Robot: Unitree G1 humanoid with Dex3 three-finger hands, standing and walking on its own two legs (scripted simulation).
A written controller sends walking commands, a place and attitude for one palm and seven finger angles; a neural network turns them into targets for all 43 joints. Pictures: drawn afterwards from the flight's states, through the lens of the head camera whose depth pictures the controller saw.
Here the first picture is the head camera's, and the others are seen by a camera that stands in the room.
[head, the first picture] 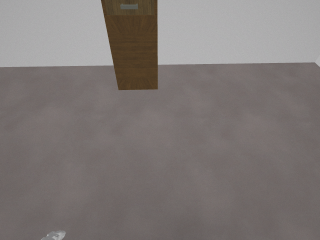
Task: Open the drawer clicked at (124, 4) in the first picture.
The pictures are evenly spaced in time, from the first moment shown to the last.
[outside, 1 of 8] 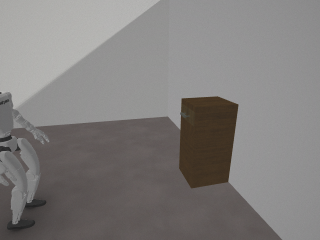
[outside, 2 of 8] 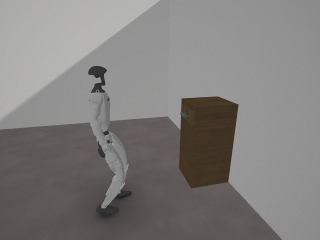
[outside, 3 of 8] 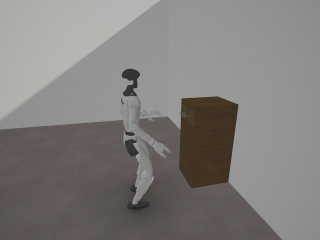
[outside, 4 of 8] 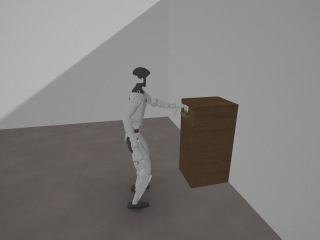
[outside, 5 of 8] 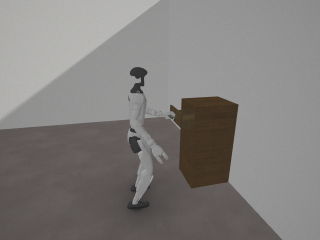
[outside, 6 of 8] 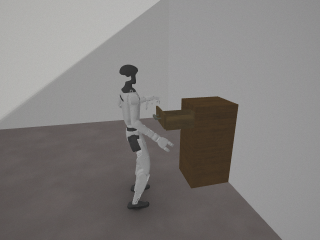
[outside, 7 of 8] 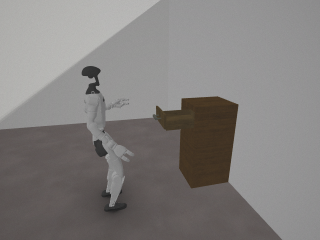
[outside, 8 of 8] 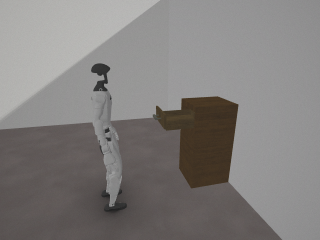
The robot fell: no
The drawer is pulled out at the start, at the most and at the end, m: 0.00 0.30 0.30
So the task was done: yes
